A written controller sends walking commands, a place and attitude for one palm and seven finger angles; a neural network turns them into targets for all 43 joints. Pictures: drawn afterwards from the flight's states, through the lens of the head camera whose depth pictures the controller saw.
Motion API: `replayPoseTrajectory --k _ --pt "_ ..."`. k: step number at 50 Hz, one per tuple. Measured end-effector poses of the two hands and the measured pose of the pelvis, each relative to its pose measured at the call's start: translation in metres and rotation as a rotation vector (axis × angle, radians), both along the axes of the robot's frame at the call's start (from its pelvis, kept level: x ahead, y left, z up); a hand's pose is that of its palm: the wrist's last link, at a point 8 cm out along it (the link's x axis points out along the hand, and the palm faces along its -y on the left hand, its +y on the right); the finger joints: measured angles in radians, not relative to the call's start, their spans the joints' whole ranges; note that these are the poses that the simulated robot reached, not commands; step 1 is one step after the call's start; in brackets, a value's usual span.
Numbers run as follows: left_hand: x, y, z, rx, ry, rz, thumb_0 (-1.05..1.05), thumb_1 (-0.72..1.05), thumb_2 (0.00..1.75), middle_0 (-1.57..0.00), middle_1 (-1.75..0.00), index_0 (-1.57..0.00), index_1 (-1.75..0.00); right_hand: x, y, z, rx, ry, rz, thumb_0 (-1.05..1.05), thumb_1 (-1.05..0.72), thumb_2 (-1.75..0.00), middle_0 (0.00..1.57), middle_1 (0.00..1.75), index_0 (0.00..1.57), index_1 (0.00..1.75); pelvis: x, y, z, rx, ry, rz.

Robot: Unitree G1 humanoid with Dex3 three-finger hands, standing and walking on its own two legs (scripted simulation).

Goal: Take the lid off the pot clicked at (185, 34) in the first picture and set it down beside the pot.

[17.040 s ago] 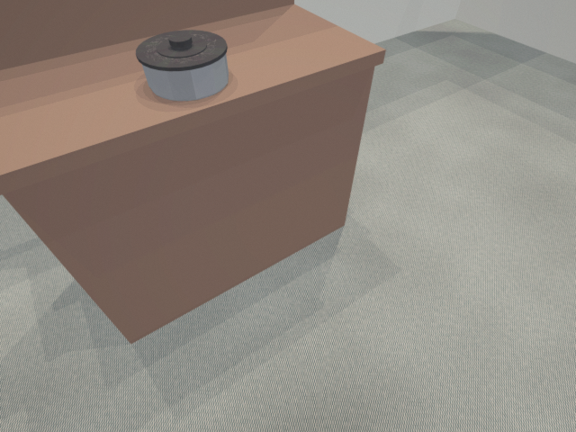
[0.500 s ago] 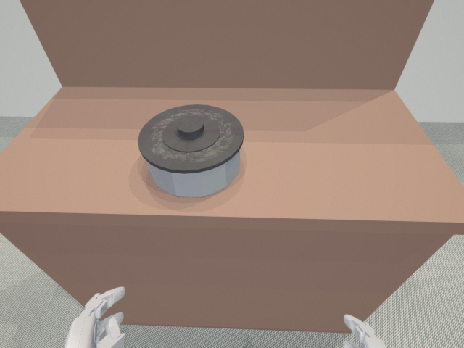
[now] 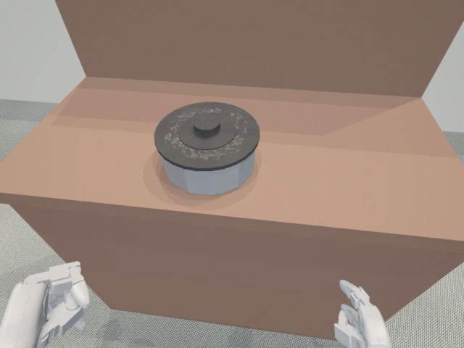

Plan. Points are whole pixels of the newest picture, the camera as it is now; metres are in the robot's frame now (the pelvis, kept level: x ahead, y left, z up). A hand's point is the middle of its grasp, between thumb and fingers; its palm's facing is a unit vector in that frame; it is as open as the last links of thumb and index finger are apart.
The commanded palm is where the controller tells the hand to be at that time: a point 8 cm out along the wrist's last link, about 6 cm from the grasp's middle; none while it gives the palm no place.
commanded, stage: raise the hand higher, near the body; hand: left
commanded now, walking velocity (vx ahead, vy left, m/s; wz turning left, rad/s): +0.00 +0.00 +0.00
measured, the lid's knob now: (206, 124) +0.48 +0.12 +0.14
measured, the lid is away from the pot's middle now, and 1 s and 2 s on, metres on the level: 0.00 0.00 0.00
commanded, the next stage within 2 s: reach forward and open the fingers in 0.76 s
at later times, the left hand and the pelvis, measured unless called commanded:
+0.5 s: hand (59, 276) +0.16 +0.24 +0.14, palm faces +0.31 -0.85 -0.44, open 3.1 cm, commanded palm +0.10 +0.28 +0.17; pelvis +0.00 +0.02 +0.00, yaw -1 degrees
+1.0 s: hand (41, 250) +0.17 +0.25 +0.19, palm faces +0.36 -0.50 -0.79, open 3.0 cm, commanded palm +0.12 +0.29 +0.22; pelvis -0.03 +0.02 -0.01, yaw -1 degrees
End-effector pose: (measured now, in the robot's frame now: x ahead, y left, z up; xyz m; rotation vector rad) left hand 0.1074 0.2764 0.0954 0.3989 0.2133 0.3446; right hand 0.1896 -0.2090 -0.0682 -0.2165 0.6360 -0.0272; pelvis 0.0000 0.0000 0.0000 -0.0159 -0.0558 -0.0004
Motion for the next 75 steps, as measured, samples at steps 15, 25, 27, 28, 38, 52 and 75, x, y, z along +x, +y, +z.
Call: replayPoseTrajectory --k 15,25,27,28,38,52,75 --pt "0.011 0.004 0.042 0.099 -0.139 -0.088 0.01 0.89 0.89 -1.30 -1.49 -1.30 -1.49 -0.002 0.003 -0.001 -0.007 -0.009 -0.032 0.02 -0.90 -0.89 0.21 0.30 0.20 0.30 0.002 0.012 -0.001 -0.003 0.008 -0.017" --pt "0.014 0.006 0.063 0.123 -0.278 -0.112 0.01 0.89 0.89 -1.30 -1.49 -1.30 -1.49 0.006 0.017 0.011 -0.002 -0.073 0.000 0.02 -0.90 -0.89 0.21 0.30 0.20 0.30 -0.004 0.017 -0.002 -0.007 -0.005 -0.017" --pt "0.015 0.009 0.068 0.131 -0.306 -0.111 0.01 0.89 0.89 -1.30 -1.49 -1.30 -1.49 0.006 0.020 0.011 -0.001 -0.076 0.007 0.02 -0.90 -0.89 0.21 0.30 0.20 0.30 -0.006 0.017 -0.002 -0.008 -0.009 -0.017" --pt "0.015 0.009 0.070 0.134 -0.321 -0.110 0.01 0.89 0.89 -1.30 -1.49 -1.30 -1.49 0.005 0.021 0.011 0.000 -0.076 0.011 0.02 -0.90 -0.89 0.21 0.30 0.20 0.30 -0.006 0.018 -0.002 -0.008 -0.010 -0.017" --pt "0.018 0.010 0.098 0.184 -0.457 -0.139 0.01 0.88 0.89 -1.30 -1.49 -1.31 -1.49 -0.011 0.025 0.005 0.008 -0.050 0.022 0.02 -0.90 -0.89 0.21 0.30 0.21 0.30 -0.013 0.020 -0.003 -0.011 -0.020 -0.020" --pt "0.020 -0.006 0.126 0.827 -0.266 -0.244 0.01 0.81 0.94 -1.29 -1.41 -1.29 -1.41 -0.023 0.015 -0.017 0.010 0.080 0.063 0.02 -0.90 -0.89 0.21 0.30 0.21 0.30 -0.031 0.019 -0.013 -0.003 0.026 -0.015" --pt "0.065 0.013 0.138 1.138 0.167 -0.430 0.00 0.11 1.38 -1.10 -0.66 -1.10 -0.66 -0.038 0.016 -0.012 0.042 0.040 0.049 0.02 -0.90 -0.89 0.20 0.30 0.20 0.30 -0.068 0.013 -0.010 -0.010 -0.025 0.020"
